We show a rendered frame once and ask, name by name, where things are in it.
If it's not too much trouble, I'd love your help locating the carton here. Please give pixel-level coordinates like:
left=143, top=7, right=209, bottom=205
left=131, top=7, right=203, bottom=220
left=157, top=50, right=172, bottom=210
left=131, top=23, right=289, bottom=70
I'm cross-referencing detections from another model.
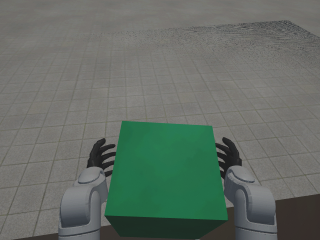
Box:
left=104, top=121, right=229, bottom=240

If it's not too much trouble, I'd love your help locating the robot right forearm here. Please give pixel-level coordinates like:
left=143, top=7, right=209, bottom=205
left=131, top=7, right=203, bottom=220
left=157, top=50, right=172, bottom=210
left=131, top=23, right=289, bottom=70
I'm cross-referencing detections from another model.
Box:
left=224, top=165, right=278, bottom=240

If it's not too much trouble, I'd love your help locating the right robot hand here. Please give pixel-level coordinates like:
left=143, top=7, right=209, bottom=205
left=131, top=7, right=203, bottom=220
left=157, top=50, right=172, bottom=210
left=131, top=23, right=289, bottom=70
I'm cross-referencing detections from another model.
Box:
left=215, top=137, right=242, bottom=180

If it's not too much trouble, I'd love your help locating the left robot hand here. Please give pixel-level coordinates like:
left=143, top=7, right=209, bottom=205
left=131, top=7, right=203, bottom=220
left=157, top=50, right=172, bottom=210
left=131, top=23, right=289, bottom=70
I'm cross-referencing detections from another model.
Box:
left=86, top=138, right=116, bottom=177

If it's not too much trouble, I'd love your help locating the robot left forearm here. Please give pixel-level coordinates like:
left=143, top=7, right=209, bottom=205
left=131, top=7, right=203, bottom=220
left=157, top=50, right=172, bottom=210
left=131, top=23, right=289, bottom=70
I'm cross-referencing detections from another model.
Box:
left=58, top=166, right=109, bottom=240

